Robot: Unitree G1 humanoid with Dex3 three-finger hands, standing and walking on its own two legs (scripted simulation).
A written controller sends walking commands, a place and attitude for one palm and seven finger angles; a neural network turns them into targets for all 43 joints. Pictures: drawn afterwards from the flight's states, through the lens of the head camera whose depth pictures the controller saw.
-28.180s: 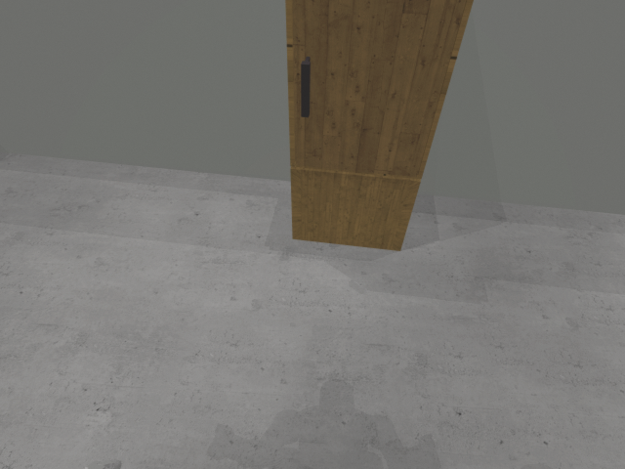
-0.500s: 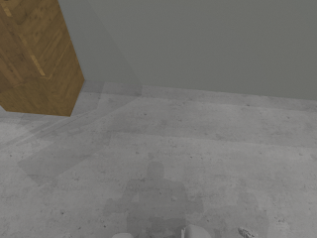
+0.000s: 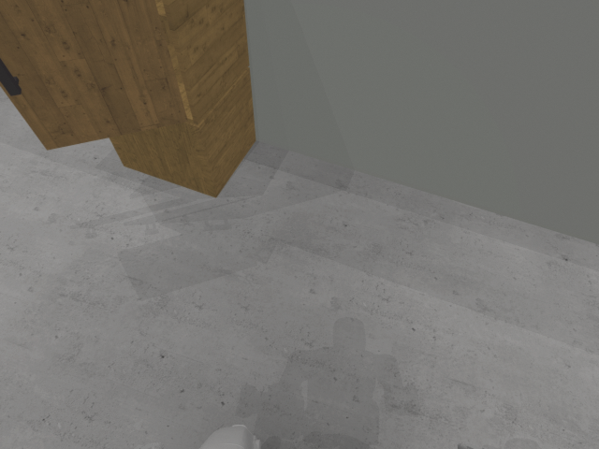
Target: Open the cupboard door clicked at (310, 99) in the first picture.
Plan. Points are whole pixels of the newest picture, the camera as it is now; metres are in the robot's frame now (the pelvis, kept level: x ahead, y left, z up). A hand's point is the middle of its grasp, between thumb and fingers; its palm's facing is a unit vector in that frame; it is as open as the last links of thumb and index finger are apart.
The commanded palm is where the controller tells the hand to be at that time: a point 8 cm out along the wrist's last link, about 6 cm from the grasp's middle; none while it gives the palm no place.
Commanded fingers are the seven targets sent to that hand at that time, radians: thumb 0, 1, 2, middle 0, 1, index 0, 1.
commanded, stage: turn to face it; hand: left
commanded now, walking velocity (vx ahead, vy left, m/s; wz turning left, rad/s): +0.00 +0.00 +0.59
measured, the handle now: out of the picture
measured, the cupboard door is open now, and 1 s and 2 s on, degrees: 42 42 42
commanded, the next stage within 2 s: take the last steps up to it in 0.60 s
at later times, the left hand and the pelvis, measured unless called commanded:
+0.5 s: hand out of the picture +0.08 +0.21 -0.16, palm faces +0.23 -0.93 -0.28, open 7.4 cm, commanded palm none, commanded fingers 0.00 0.90 0.90 -0.20 -0.30 -0.20 -0.30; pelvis +0.01 -0.02 -0.01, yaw +13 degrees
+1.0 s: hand out of the picture -0.05 +0.20 -0.18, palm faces +0.44 -0.88 -0.20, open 7.4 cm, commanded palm none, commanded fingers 0.00 0.90 0.90 -0.20 -0.30 -0.20 -0.30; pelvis +0.02 +0.01 +0.00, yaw +23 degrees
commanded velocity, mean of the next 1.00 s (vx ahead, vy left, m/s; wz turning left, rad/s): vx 0.10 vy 0.05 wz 0.31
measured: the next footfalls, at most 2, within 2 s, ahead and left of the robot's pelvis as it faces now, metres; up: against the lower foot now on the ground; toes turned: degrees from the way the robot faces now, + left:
left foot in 0.06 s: +0.06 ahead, +0.11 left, +0.00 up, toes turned +7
right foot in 0.50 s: +0.07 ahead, -0.13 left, +0.00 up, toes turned +10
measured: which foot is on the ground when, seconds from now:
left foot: up 0.00-0.04, down 0.06-0.50, up 0.52-0.86, down 0.88-1.00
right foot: down 0.00-0.06, up 0.08-0.48, down 0.50-0.88, up 0.90-1.00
